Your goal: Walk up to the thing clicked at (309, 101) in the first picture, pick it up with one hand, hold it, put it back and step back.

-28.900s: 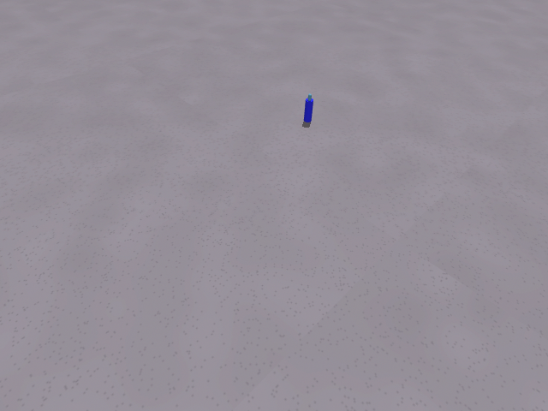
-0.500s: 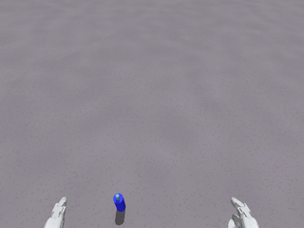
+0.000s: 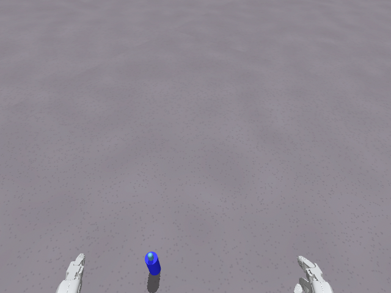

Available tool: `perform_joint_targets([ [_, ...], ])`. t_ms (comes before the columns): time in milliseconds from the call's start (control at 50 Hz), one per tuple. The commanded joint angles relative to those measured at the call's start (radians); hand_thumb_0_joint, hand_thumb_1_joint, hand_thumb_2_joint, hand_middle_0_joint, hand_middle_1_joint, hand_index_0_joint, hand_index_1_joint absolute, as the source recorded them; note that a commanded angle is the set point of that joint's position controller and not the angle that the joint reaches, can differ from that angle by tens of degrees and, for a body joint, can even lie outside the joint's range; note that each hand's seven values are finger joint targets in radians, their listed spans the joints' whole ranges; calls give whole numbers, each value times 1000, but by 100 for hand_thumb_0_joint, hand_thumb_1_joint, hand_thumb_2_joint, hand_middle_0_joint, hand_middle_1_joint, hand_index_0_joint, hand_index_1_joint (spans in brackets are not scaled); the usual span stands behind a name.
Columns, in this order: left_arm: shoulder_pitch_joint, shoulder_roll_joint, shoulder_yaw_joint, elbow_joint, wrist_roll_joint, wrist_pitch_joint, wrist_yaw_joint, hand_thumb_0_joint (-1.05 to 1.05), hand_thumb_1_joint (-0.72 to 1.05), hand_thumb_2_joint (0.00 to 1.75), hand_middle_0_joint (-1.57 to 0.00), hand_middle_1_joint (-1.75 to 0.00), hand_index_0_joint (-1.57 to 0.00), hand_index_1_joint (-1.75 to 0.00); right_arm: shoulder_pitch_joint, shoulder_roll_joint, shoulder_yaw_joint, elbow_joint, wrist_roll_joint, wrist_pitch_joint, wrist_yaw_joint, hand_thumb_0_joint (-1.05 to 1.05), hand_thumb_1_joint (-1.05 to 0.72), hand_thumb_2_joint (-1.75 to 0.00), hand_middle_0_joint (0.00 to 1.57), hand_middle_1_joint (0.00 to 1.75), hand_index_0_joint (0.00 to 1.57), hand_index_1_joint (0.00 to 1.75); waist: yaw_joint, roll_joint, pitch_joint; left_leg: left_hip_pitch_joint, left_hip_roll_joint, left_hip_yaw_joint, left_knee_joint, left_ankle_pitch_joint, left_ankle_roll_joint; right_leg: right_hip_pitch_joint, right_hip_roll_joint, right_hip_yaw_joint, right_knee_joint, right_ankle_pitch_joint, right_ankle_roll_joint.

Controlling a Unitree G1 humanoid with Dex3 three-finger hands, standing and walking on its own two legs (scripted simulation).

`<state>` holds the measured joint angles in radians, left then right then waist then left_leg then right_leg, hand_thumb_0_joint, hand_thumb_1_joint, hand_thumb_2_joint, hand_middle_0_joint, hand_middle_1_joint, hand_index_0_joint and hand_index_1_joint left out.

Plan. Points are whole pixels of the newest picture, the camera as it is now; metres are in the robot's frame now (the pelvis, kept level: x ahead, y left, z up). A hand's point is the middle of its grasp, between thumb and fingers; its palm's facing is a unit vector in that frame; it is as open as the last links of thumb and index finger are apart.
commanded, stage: home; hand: left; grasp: from the side
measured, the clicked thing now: (152, 262) +0.42 +0.18 -0.63
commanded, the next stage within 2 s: stand in 0.12 s
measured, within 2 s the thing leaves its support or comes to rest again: neither
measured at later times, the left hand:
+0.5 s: hand out of the picture +0.16 +0.18 -0.05, palm faces +0.10 -0.96 -0.28, open 13.5 cm
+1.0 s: hand out of the picture +0.07 +0.25 -0.11, palm faces +0.00 -0.94 -0.34, open 7.4 cm
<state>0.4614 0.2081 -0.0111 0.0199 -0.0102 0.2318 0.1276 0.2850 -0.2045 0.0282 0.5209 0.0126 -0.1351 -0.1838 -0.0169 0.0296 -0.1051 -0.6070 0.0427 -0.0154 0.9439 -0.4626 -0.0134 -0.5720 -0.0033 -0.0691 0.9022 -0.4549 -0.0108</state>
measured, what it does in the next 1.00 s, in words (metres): stands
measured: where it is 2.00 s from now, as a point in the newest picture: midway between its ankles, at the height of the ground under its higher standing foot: outside the picture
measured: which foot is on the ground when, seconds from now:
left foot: down 0.00-1.00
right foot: down 0.00-1.00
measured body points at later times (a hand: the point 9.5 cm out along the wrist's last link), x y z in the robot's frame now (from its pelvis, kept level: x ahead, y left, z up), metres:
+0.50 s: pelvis -0.01 +0.00 +0.00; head +0.01 +0.00 +0.45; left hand +0.15 +0.23 -0.03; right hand +0.15 -0.24 -0.07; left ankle +0.01 +0.12 -0.69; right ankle +0.00 -0.11 -0.69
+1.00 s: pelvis -0.01 +0.01 +0.04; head -0.01 +0.02 +0.49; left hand +0.06 +0.30 -0.09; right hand +0.08 -0.28 -0.09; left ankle +0.01 +0.12 -0.69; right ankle +0.00 -0.11 -0.69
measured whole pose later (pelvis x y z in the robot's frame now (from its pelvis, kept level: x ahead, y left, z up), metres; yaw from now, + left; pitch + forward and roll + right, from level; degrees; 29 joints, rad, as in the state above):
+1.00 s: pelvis -0.01 +0.01 +0.04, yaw +0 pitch -2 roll +0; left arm 0.24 0.32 0.02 0.89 0.04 0.00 0.02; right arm 0.20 -0.31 -0.03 0.95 -0.05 -0.01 -0.01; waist 0.02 -0.01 0.04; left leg -0.28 0.00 0.02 0.61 -0.30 0.01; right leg -0.26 -0.04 -0.04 0.61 -0.31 0.01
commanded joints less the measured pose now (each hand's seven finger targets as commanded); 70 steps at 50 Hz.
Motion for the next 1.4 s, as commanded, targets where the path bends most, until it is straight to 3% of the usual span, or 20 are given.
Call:
perform_joint_targets([
  [0,-17,108,59,-183,8,-42,11,0,-54,6,-5,-6,-5,-6,-54,-117,-47,-153,-6,-48,-10,0,-90,-90,20,30,20,30,-3,1,-117,88,-35,14,-131,278,21,74,20,15,-147,275,5],
  [60,-73,121,68,-234,6,-47,14,0,-53,7,-5,-6,-5,-6,-56,-120,-51,-154,-5,-51,-11,0,-90,-90,20,30,20,30,-6,13,-112,97,-31,13,-143,259,21,63,20,14,-148,255,3],
  [200,-24,95,53,-178,4,-39,9,0,-55,6,-5,-6,-5,-6,-64,-115,-45,-155,-5,-49,-8,0,-90,-90,20,30,20,30,-1,-2,-79,74,-37,18,-143,217,25,51,17,16,-167,219,5],
  [260,-48,106,57,-198,6,-42,10,0,-31,30,-20,-30,-20,-30,-74,-130,-55,-171,-5,-52,-9,0,-90,-90,20,30,20,30,-8,-14,-80,76,-36,17,-152,192,27,48,16,16,-170,192,4],
  [340,-32,91,46,-175,6,-42,9,0,1,62,-20,-30,-20,-30,-65,-114,-45,-160,-5,-52,-9,0,-90,-90,20,30,20,30,-9,-1,-77,70,-36,17,-153,181,26,39,19,15,-169,180,3],
  [360,-53,121,74,-214,4,-44,12,0,9,70,-20,-30,-20,-30,-72,-121,-49,-171,-4,-54,-10,0,-90,-90,20,30,20,30,0,-2,-79,70,-37,19,-155,177,26,41,17,15,-173,176,3],
  [380,-27,92,47,-160,7,-41,8,0,17,78,-20,-30,-20,-30,-69,-111,-42,-155,-5,-53,-7,0,-90,-90,20,30,20,30,-9,-12,-71,65,-36,14,-153,167,27,46,17,14,-172,166,3],
  [400,-59,114,62,-232,3,-47,11,0,25,86,-20,-30,-20,-30,-66,-122,-50,-168,-5,-54,-9,0,-90,-90,20,30,20,30,-5,-5,-98,79,-37,16,-149,185,29,55,15,18,-173,186,4],
  [420,-12,99,59,-160,6,-42,10,0,33,90,-20,-30,-20,-30,-63,-116,-45,-154,-5,-54,-10,0,-90,-90,20,30,20,30,-7,-20,-89,76,-36,17,-149,186,28,48,18,18,-170,185,5],
  [540,-55,107,52,-208,5,-47,14,0,81,90,-20,-30,-20,-30,-78,-128,-50,-170,-5,-60,-12,0,-90,-90,20,30,20,30,-5,0,-68,66,-35,14,-163,146,27,36,17,14,-173,142,0],
  [560,-209,219,99,143,101,-146,-34,0,89,90,-20,-30,-20,-30,-128,-250,-87,56,-126,14,48,0,-90,-90,20,30,20,30,29,-45,76,105,14,-78,-226,282,57,143,-62,105,-179,184,-53],
  [580,-153,232,105,258,113,-187,-59,0,90,90,-20,-30,-20,-30,-109,-248,-97,98,-133,45,85,0,-90,-90,20,30,20,30,41,-91,2,141,7,-41,-186,280,79,177,-85,136,-214,218,-74],
  [620,-187,250,96,314,105,-229,-84,0,90,90,-20,-30,-20,-30,-123,-232,-95,108,-114,68,115,0,-90,-90,20,30,20,30,20,-100,29,151,-9,-45,-218,214,85,147,-99,183,-260,181,-85],
  [680,-223,255,88,417,70,-256,-105,0,90,90,-20,-30,-20,-30,-117,-240,-97,149,-74,67,154,0,-90,-90,20,30,20,30,33,-47,16,227,-1,-52,-271,189,82,176,-99,170,-286,157,-63],
  [740,-243,255,84,534,57,-265,-106,0,90,90,-20,-30,-20,-30,-143,-242,-102,200,-69,73,166,0,-90,-90,20,30,20,30,37,-14,18,250,11,-72,-337,180,78,215,-93,149,-307,169,-47],
  [800,-258,258,81,621,55,-276,-101,0,90,90,-20,-30,-20,-30,-151,-246,-101,245,-67,78,169,0,-90,-90,20,30,20,30,38,-13,5,299,17,-73,-358,294,69,281,-96,135,-322,297,-34],
  [1020,-291,281,63,871,41,-266,-95,0,90,90,-20,-30,-20,-30,-158,-287,-90,409,-50,104,166,0,-90,-90,20,30,20,30,31,15,116,354,54,-117,-586,221,55,383,-98,120,-488,253,-16],
  [1240,-333,298,50,1012,36,-269,-93,0,90,90,-20,-30,-20,-30,-171,-292,-81,514,-38,107,164,0,-90,-90,20,30,20,30,25,-37,109,459,60,-98,-641,346,42,444,-127,127,-585,313,0],
  [1320,-331,300,47,1050,38,-266,-95,0,90,90,-20,-30,-20,-30,-191,-297,-81,533,-39,112,165,0,-90,-90,20,30,20,30,28,-39,143,457,56,-97,-668,276,38,424,-123,125,-614,267,6],
  [1380,-345,302,48,1062,36,-268,-95,0,90,90,-20,-30,-20,-30,-192,-294,-78,547,-36,111,167,0,-90,-90,20,30,20,30,27,-38,131,468,58,-94,-672,312,37,446,-129,131,-624,293,6],
])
